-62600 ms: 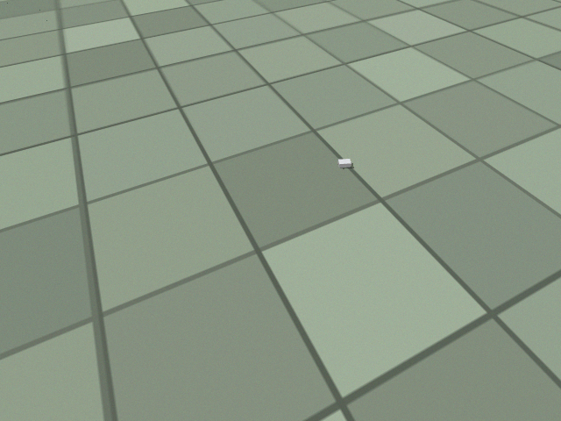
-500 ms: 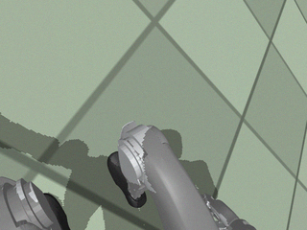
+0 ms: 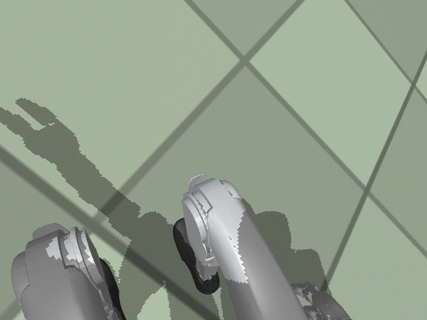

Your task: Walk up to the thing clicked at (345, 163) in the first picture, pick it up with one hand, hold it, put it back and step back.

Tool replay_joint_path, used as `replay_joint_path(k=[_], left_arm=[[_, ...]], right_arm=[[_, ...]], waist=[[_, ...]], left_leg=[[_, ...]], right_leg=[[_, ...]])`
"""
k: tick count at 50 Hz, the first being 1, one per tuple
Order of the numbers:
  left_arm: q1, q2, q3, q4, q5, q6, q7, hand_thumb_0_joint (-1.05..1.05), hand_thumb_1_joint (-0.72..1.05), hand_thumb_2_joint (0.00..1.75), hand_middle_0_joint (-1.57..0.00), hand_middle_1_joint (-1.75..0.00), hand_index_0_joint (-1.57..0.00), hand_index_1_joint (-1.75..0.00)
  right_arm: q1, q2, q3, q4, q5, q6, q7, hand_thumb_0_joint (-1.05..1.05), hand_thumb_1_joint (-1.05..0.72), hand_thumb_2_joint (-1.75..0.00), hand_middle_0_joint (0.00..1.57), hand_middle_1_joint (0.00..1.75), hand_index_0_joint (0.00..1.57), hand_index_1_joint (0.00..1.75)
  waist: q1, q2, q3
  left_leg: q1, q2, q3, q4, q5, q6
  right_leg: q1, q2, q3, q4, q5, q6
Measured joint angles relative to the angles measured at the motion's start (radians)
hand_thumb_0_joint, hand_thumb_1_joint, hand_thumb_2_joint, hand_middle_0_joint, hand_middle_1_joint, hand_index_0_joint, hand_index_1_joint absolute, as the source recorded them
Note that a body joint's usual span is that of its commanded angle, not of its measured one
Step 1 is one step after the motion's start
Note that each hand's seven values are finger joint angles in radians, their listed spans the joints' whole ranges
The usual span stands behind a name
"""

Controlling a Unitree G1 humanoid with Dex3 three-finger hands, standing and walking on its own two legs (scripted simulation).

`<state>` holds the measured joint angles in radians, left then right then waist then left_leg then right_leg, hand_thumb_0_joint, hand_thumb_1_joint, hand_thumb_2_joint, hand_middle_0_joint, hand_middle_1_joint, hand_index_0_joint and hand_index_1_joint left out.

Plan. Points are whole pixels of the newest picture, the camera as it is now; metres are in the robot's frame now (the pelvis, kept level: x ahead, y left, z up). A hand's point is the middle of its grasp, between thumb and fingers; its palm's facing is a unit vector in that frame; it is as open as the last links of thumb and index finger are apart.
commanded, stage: withdraw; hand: left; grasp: from above
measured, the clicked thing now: out of the picture +0.54 +0.37 -0.33
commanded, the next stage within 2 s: go down in 0.28 s
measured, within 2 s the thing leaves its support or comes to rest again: neither
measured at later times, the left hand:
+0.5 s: hand out of the picture +0.53 +0.38 -0.13, palm faces -0.43 -0.12 -0.90, open 7.4 cm
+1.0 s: hand out of the picture +0.37 +0.34 +0.03, palm faces -0.18 -0.70 -0.69, open 7.4 cm
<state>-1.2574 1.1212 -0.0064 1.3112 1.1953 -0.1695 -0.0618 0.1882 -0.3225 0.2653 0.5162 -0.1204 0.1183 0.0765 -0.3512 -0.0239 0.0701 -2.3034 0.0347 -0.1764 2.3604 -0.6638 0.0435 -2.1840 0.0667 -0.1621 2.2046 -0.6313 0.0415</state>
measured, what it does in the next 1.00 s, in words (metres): rises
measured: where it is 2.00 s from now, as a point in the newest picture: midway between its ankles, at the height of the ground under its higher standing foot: (159, 292)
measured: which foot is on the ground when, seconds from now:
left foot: down 0.00-1.00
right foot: down 0.00-1.00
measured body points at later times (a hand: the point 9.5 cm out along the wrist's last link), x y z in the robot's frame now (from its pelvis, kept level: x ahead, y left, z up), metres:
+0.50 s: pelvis +0.00 -0.01 -0.01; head +0.27 +0.10 +0.33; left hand +0.55 +0.38 -0.08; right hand +0.04 -0.26 -0.09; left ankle +0.08 +0.12 -0.32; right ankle +0.12 -0.12 -0.32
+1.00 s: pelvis +0.01 +0.00 +0.14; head +0.20 +0.08 +0.55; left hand +0.38 +0.37 +0.08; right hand +0.18 -0.24 +0.03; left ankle +0.08 +0.12 -0.32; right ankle +0.12 -0.12 -0.32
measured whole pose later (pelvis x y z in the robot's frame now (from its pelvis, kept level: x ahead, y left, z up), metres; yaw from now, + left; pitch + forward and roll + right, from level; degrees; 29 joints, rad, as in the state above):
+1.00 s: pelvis +0.01 +0.00 +0.14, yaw +8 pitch +34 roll -8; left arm -0.52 0.61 0.09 0.69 0.47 0.11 -0.06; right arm 0.15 -0.26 0.04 0.56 0.01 0.07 0.03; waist -0.12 0.03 -0.18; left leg -1.85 0.02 -0.09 1.88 -0.63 0.03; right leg -1.77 0.03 -0.08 1.80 -0.63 0.02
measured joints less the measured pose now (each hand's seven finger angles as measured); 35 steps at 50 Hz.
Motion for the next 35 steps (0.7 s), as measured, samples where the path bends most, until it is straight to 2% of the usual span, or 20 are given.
replay_joint_path(k=[4, 7, 11, 14, 18, 23, 27, 29, 32, 35], left_arm=[[0.010, -0.003, 0.004, 0.007, 0.011, -0.070, 0.000, 0.00, 0.88, 0.90, -0.22, -0.30, -0.21, -0.30], [0.023, 0.001, 0.035, 0.012, 0.040, -0.110, 0.048, 0.00, 0.89, 0.90, -0.22, -0.30, -0.22, -0.30], [0.016, 0.003, 0.046, 0.037, 0.067, -0.105, 0.122, 0.00, 0.89, 0.90, -0.22, -0.30, -0.22, -0.30], [0.001, 0.002, 0.045, 0.054, 0.072, -0.078, 0.153, 0.00, 0.89, 0.90, -0.22, -0.30, -0.22, -0.30], [-0.022, 0.001, 0.035, 0.070, 0.058, -0.038, 0.155, 0.00, 0.89, 0.90, -0.22, -0.30, -0.22, -0.30], [-0.035, -0.002, 0.036, 0.062, 0.040, -0.016, 0.114, 0.00, 0.89, 0.90, -0.22, -0.30, -0.22, -0.30], [-0.009, -0.022, 0.063, 0.018, 0.003, -0.008, 0.073, 0.00, 0.89, 0.90, -0.22, -0.30, -0.22, -0.30], [0.031, -0.046, 0.083, -0.030, -0.030, -0.001, 0.051, 0.00, 0.89, 0.90, -0.22, -0.30, -0.22, -0.30], [0.125, -0.106, 0.119, -0.136, -0.114, 0.016, 0.018, 0.00, 0.89, 0.90, -0.22, -0.30, -0.22, -0.30], [0.244, -0.188, 0.143, -0.272, -0.224, 0.050, -0.010, 0.00, 0.89, 0.90, -0.22, -0.30, -0.22, -0.30]], right_arm=[[0.001, -0.010, 0.016, -0.001, -0.001, 0.013, -0.018, 0.00, -0.90, -0.90, 0.21, 0.30, 0.21, 0.30], [-0.001, -0.012, 0.019, 0.005, -0.005, 0.020, -0.027, 0.00, -0.90, -0.90, 0.21, 0.30, 0.21, 0.30], [-0.003, -0.009, 0.014, 0.019, -0.010, 0.021, -0.023, 0.00, -0.90, -0.90, 0.21, 0.30, 0.21, 0.30], [-0.008, 0.000, 0.008, 0.030, -0.010, 0.012, -0.018, 0.00, -0.90, -0.90, 0.21, 0.30, 0.21, 0.30], [-0.017, 0.015, 0.005, 0.038, -0.009, 0.000, -0.014, 0.00, -0.90, -0.90, 0.21, 0.30, 0.21, 0.30], [-0.022, 0.030, 0.006, 0.035, -0.009, -0.001, -0.016, 0.00, -0.90, -0.90, 0.21, 0.30, 0.21, 0.30], [-0.007, 0.036, -0.006, 0.019, -0.008, 0.008, -0.017, 0.00, -0.90, -0.90, 0.21, 0.30, 0.21, 0.30], [0.008, 0.036, -0.019, 0.008, -0.002, 0.015, -0.015, 0.00, -0.90, -0.90, 0.21, 0.30, 0.21, 0.30], [0.031, 0.036, -0.049, -0.001, 0.013, 0.029, -0.009, 0.00, -0.90, -0.90, 0.21, 0.30, 0.21, 0.30], [0.048, 0.040, -0.089, 0.001, 0.038, 0.044, -0.005, 0.00, -0.90, -0.90, 0.21, 0.30, 0.21, 0.30]], waist=[[-0.005, -0.013, 0.003], [-0.010, -0.023, 0.005], [-0.012, -0.030, 0.002], [-0.013, -0.029, 0.000], [-0.012, -0.023, 0.001], [-0.010, -0.017, 0.004], [-0.002, -0.009, -0.002], [0.008, -0.001, -0.012], [0.036, 0.014, -0.038], [0.076, 0.026, -0.079]], left_leg=[[0.000, -0.003, -0.003, -0.004, 0.011, -0.005], [-0.011, -0.006, -0.004, 0.004, 0.017, -0.008], [-0.032, -0.009, 0.003, 0.017, 0.025, -0.009], [-0.047, -0.011, 0.010, 0.024, 0.030, -0.009], [-0.056, -0.011, 0.016, 0.025, 0.032, -0.008], [-0.050, -0.007, 0.019, 0.019, 0.025, -0.008], [-0.037, -0.007, 0.016, 0.008, 0.018, -0.011], [-0.027, -0.009, 0.016, -0.004, 0.015, -0.012], [-0.004, -0.011, 0.021, -0.034, 0.012, -0.013], [0.035, -0.012, 0.035, -0.084, 0.011, -0.012]], right_leg=[[0.000, -0.002, -0.003, -0.002, 0.008, -0.004], [-0.011, -0.005, -0.004, 0.008, 0.013, -0.004], [-0.035, -0.009, 0.002, 0.030, 0.016, -0.005], [-0.052, -0.012, 0.008, 0.042, 0.017, -0.004], [-0.064, -0.013, 0.014, 0.049, 0.017, -0.004], [-0.062, -0.010, 0.016, 0.044, 0.014, -0.005], [-0.049, -0.010, 0.014, 0.031, 0.007, -0.007], [-0.038, -0.012, 0.014, 0.020, 0.003, -0.009], [-0.015, -0.015, 0.018, -0.007, -0.003, -0.011], [0.019, -0.019, 0.030, -0.048, -0.007, -0.012]])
